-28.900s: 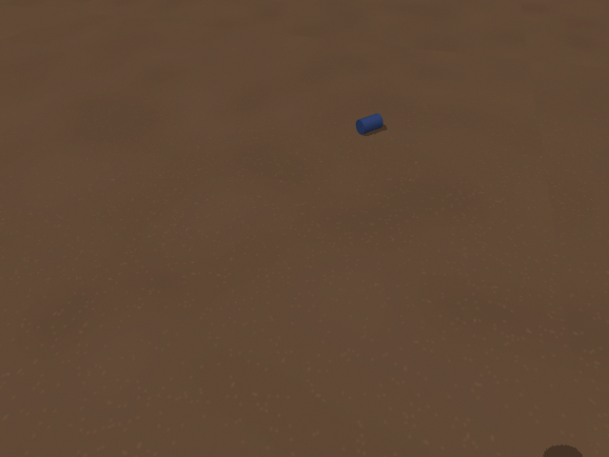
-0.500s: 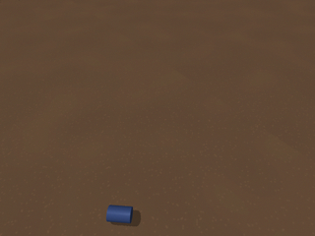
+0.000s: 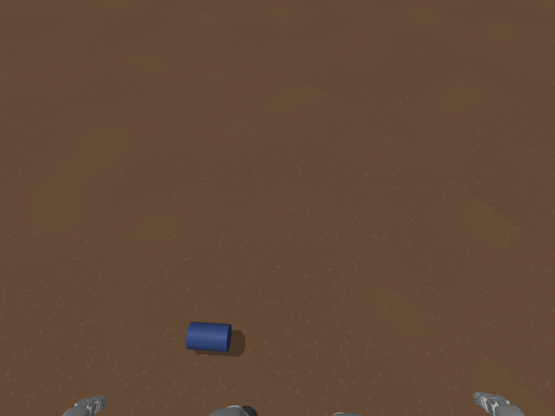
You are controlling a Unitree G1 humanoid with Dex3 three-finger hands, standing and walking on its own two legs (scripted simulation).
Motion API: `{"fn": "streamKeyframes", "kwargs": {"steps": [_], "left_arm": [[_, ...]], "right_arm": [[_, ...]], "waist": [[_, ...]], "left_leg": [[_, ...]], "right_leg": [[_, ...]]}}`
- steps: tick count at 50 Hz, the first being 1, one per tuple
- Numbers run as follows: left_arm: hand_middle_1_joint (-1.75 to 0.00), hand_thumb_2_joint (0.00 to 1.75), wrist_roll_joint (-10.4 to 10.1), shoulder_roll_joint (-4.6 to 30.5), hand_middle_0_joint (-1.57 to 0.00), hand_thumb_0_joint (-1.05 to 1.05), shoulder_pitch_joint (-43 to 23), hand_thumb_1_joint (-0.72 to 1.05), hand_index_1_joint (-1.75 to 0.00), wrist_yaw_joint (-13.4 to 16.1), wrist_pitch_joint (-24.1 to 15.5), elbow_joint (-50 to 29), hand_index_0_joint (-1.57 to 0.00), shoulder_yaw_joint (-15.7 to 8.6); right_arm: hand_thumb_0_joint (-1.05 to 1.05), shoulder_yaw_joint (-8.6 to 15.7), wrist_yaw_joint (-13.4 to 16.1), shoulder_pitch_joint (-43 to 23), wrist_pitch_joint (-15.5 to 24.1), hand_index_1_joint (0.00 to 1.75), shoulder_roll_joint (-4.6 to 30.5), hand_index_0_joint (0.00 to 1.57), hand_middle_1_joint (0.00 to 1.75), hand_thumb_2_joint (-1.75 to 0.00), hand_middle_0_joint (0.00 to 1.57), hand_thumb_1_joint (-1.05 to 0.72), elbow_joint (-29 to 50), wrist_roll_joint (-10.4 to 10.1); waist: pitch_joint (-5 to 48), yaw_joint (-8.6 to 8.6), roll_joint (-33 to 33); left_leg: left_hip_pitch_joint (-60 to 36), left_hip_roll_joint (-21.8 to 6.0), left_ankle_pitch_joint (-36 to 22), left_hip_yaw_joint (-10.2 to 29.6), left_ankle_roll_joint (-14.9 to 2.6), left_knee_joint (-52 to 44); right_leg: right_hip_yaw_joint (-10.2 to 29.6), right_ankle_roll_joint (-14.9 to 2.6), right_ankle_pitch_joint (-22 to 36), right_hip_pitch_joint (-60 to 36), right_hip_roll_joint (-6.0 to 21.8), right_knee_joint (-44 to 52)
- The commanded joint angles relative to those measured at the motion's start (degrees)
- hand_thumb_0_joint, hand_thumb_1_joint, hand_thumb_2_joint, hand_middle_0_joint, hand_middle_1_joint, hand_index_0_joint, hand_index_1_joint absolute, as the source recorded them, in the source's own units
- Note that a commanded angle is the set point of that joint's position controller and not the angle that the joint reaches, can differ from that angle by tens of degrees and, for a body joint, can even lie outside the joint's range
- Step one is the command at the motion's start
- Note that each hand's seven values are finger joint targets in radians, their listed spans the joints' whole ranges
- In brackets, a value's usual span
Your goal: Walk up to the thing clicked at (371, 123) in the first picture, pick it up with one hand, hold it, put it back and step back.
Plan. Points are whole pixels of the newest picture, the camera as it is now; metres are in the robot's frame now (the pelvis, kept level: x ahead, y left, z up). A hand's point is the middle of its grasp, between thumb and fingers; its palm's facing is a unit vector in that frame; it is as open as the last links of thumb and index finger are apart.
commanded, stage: walk up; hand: left
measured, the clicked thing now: (209, 336) +0.42 +0.27 -0.72
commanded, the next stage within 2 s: none
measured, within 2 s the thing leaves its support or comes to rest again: neither
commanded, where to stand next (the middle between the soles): +0.09 +0.04 m, yaw -1 degrees
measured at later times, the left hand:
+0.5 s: hand out of the picture +0.03 +0.29 -0.14, palm faces +0.03 -0.93 -0.36, open 7.4 cm
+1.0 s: hand out of the picture +0.12 +0.30 -0.17, palm faces +0.09 -0.90 -0.43, open 7.4 cm
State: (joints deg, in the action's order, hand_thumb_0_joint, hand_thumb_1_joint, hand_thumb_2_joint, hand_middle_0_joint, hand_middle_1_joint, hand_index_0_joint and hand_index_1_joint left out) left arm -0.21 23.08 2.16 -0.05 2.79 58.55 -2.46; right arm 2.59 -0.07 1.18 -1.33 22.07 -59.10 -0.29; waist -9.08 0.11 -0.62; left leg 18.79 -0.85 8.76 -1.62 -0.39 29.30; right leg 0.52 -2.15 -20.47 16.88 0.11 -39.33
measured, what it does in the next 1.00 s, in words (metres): steps on the spot: left foot, then right foot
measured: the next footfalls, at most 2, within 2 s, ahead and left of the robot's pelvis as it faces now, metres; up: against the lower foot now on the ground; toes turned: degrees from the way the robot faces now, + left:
left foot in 0.34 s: +0.01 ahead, +0.12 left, +0.00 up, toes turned +5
right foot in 0.68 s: +0.20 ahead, -0.13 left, +0.00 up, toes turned +1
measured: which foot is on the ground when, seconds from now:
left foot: down 0.00-0.06, up 0.08-0.32, down 0.34-0.68, up 0.70-0.96, down 0.98-1.00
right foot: down 0.00-0.36, up 0.38-0.66, down 0.68-1.00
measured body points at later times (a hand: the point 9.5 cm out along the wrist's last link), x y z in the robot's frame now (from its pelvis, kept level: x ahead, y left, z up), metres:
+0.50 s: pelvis +0.01 +0.00 +0.01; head +0.02 +0.02 +0.46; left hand +0.03 +0.33 -0.11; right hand +0.06 -0.32 -0.10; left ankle -0.03 +0.12 -0.73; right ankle +0.05 -0.12 -0.69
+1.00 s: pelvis -0.02 +0.02 -0.04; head +0.04 +0.02 +0.40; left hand +0.12 +0.34 -0.14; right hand +0.10 -0.29 -0.16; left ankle -0.05 +0.14 -0.74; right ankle +0.16 -0.13 -0.73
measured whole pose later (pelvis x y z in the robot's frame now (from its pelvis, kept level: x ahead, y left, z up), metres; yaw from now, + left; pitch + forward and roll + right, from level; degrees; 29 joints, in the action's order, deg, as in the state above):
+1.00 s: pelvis -0.02 +0.02 -0.04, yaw +6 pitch -3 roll +2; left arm 1.6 22.4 0.2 2.1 2.9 45.7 -2.5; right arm 3.4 -0.7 9.2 -3.1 22.6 -50.5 0.7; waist -11.4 -0.4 -1.6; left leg 18.5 1.8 28.8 -0.1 0.4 49.5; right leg 1.1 0.0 -11.3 34.8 7.1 -46.1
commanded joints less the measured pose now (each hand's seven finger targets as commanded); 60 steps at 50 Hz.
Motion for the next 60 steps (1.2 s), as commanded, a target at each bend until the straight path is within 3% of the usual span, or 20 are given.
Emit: {"fn": "streamKeyframes", "kwargs": {"steps": [1,4,7,13,16,17,19,22,29,33,35,36,41,47,49,50,51,54,57,60], "left_arm": [[-0.3,0.9,1.48,9.42,-0.2,0.0,8.78,0.9,-0.3,0.07,-0.91,-1.07,-0.2,-2.84],[-0.3,0.9,2.63,17.91,-0.2,0.0,0.15,0.9,-0.3,0.63,-3.01,-5.39,-0.2,-4.29],[-0.3,0.9,2.48,10.74,-0.2,0.0,-1.35,0.9,-0.3,0.78,-4.02,-6.33,-0.2,-2.99],[-0.3,0.9,2.73,16.42,-0.2,0.0,12.62,0.9,-0.3,-1.0,-5.07,-6.39,-0.2,-5.64],[-0.3,0.9,2.22,14.83,-0.2,0.0,8.22,0.9,-0.3,-1.92,-4.27,-9.42,-0.2,-4.89],[-0.3,0.9,2.3,11.6,-0.2,0.0,6.77,0.9,-0.3,-2.12,-3.89,-10.76,-0.2,-3.84],[-0.3,0.9,2.21,8.73,-0.2,0.0,3.31,0.9,-0.3,-1.76,-3.52,-13.84,-0.2,-3.46],[-0.3,0.9,1.28,11.42,-0.2,0.0,9.1,0.9,-0.3,-2.41,-4.44,-11.26,-0.2,-3.7],[-0.3,0.9,-0.56,8.72,-0.2,0.0,10.59,0.9,-0.3,0.14,-4.72,-7.89,-0.2,-2.86],[-0.3,0.9,0.14,14.21,-0.2,0.0,13.6,0.9,-0.3,1.83,-4.52,-7.35,-0.2,-4.9],[-0.3,0.9,0.24,19.02,-0.2,0.0,12.76,0.9,-0.3,2.27,-4.41,-10.61,-0.2,-5.22],[-0.3,0.9,0.48,18.13,-0.2,0.0,9.61,0.9,-0.3,2.77,-4.23,-11.99,-0.2,-5.03],[-0.3,0.9,1.65,13.98,-0.2,0.0,4.65,0.9,-0.3,4.34,-2.81,-14.28,-0.2,-4.55],[-0.3,0.9,2.2,15.12,-0.2,0.0,-1.33,0.9,-0.3,2.74,-0.35,-15.87,-0.2,-4.64],[-0.3,0.9,0.85,8.49,-0.2,0.0,2.02,0.9,-0.3,2.28,1.03,-15.4,-0.2,-2.98],[-0.3,0.9,0.82,11.07,-0.2,0.0,-2.19,0.9,-0.3,2.98,0.63,-16.75,-0.2,-4.3],[-0.3,0.9,1.81,14.29,-0.2,0.0,-6.73,0.9,-0.3,2.96,0.66,-16.48,-0.2,-5.72],[-0.3,0.9,1.09,12.84,-0.2,0.0,5.43,0.9,-0.3,1.6,0.74,-12.59,-0.2,-5.48],[-0.3,0.9,2.69,13.76,-0.2,0.0,6.34,0.9,-0.3,-2.06,-1.28,-13.32,-0.2,-5.94],[-0.3,0.9,2.19,13.9,-0.2,0.0,2.3,0.9,-0.3,-2.86,-3.16,-14.24,-0.2,-4.98]], "right_arm": [[0.0,2.64,0.93,-3.44,0.03,0.3,12.52,0.2,0.3,-0.9,0.2,-0.9,6.17,0.72],[0.0,2.05,1.29,0.46,-0.39,0.3,10.45,0.2,0.3,-0.9,0.2,-0.9,5.75,0.79],[0.0,1.87,0.26,5.15,0.59,0.3,9.99,0.2,0.3,-0.9,0.2,-0.9,3.66,-0.15],[0.0,3.21,-2.29,2.67,2.65,0.3,12.64,0.2,0.3,-0.9,0.2,-0.9,7.59,2.64],[0.0,3.88,-2.22,12.03,4.29,0.3,10.38,0.2,0.3,-0.9,0.2,-0.9,5.59,2.15],[0.0,5.04,-1.54,18.99,4.92,0.3,11.9,0.2,0.3,-0.9,0.2,-0.9,3.72,2.55],[0.0,7.73,-0.48,22.81,5.65,0.3,22.04,0.2,0.3,-0.9,0.2,-0.9,5.56,3.52],[0.0,5.22,0.11,16.3,6.74,0.3,15.84,0.2,0.3,-0.9,0.2,-0.9,8.71,1.8],[0.0,3.31,0.35,10.24,2.65,0.3,12.36,0.2,0.3,-0.9,0.2,-0.9,12.21,1.24],[0.0,2.62,0.47,11.91,-0.87,0.3,9.22,0.2,0.3,-0.9,0.2,-0.9,13.38,-1.1],[0.0,3.25,1.76,17.98,-2.84,0.3,10.34,0.2,0.3,-0.9,0.2,-0.9,12.71,-1.13],[0.0,4.29,2.26,17.62,-3.59,0.3,12.69,0.2,0.3,-0.9,0.2,-0.9,12.37,-0.91],[0.0,4.48,1.18,17.57,-3.88,0.3,12.73,0.2,0.3,-0.9,0.2,-0.9,12.88,-0.15],[0.0,4.42,0.57,21.58,-1.68,0.3,13.04,0.2,0.3,-0.9,0.2,-0.9,8.21,0.82],[0.0,5.0,0.46,17.92,-0.83,0.3,16.18,0.2,0.3,-0.9,0.2,-0.9,8.91,3.48],[0.0,6.66,0.28,12.47,-0.84,0.3,25.05,0.2,0.3,-0.9,0.2,-0.9,12.32,2.35],[0.0,6.68,0.68,7.53,0.09,0.3,24.95,0.2,0.3,-0.9,0.2,-0.9,13.21,2.33],[0.0,5.25,2.99,5.46,2.85,0.3,18.69,0.2,0.3,-0.9,0.2,-0.9,12.7,2.68],[0.0,6.87,2.03,15.16,5.26,0.3,18.8,0.2,0.3,-0.9,0.2,-0.9,10.37,2.26],[0.0,6.46,1.06,18.17,5.75,0.3,18.64,0.2,0.3,-0.9,0.2,-0.9,11.26,2.57]], "waist": [[13.0,-3.16,1.69],[7.25,-1.35,-10.61],[11.08,0.38,-5.55],[5.55,-4.9,-8.01],[7.3,1.2,-6.34],[9.5,5.07,-0.57],[3.2,7.12,11.14],[0.51,1.6,2.19],[2.55,-0.21,14.1],[8.6,-2.5,-1.32],[14.69,-1.74,-12.28],[14.37,-0.83,-9.11],[16.22,-0.45,-8.44],[15.33,1.34,-14.55],[6.9,1.49,6.95],[5.41,3.54,17.61],[1.57,3.28,12.29],[7.32,-2.82,2.92],[13.78,1.48,8.52],[5.22,5.26,10.18]], "left_leg": [[-0.74,-8.3,-1.62,8.85,-5.51,3.97],[1.85,2.61,23.69,9.44,-0.15,23.74],[1.14,2.51,16.52,8.05,0.45,22.19],[10.06,-0.7,21.78,3.47,-0.96,6.55],[-9.51,0.78,9.94,-0.58,-2.71,-10.38],[-24.39,0.61,7.79,1.75,-3.77,-13.84],[-26.75,-23.05,37.25,38.67,-13.66,-21.58],[-20.36,-17.04,17.12,23.15,-12.26,-18.68],[-4.6,-8.68,-32.08,2.29,-8.51,-3.17],[3.74,-1.33,-6.13,1.27,-2.89,16.27],[3.81,5.25,31.25,8.5,-0.61,41.69],[3.24,4.21,30.37,11.54,-0.02,48.81],[6.36,2.67,22.18,10.32,1.96,47.65],[-3.63,1.51,15.69,-1.09,0.53,7.81],[-5.4,-7.07,17.53,17.63,-2.81,-5.57],[9.84,-23.09,12.26,38.68,-12.81,-13.4],[16.18,-26.08,10.94,42.9,-17.6,-15.43],[-1.86,-15.45,2.61,21.68,-10.07,-2.9],[-24.16,-14.2,31.02,24.78,-10.15,-7.41],[-23.06,-16.99,31.5,24.97,-12.54,-11.11]], "right_leg": [[6.02,-1.37,2.09,-6.13,4.63,15.44],[26.99,-11.97,5.14,6.53,21.89,24.74],[13.9,-7.24,8.36,-3.25,13.28,21.28],[20.97,-10.56,-18.85,-16.19,18.17,27.11],[8.68,-6.78,-9.85,-5.98,11.87,21.51],[2.73,-3.64,-9.22,5.32,7.36,11.17],[0.94,0.77,-12.79,31.42,-0.12,-13.56],[7.67,0.27,-2.95,23.95,3.88,-14.08],[-3.51,2.5,9.68,0.92,1.09,-0.55],[0.08,0.62,34.61,-13.35,4.6,10.5],[27.86,-14.04,53.69,-8.15,26.75,16.37],[26.7,-15.84,47.57,-4.69,25.73,15.2],[10.03,-11.32,29.57,-2.62,16.69,10.78],[9.45,-7.48,4.98,2.96,14.18,7.77],[4.37,-2.0,-9.86,24.29,2.12,-12.5],[6.34,1.35,-16.67,19.13,-4.35,-23.06],[12.77,1.31,-15.59,16.38,-3.35,-32.08],[14.26,0.6,-2.32,22.15,-4.53,-38.97],[8.97,2.03,-0.73,28.72,-2.09,-28.78],[8.13,3.2,-4.43,30.23,-0.36,-18.07]]}}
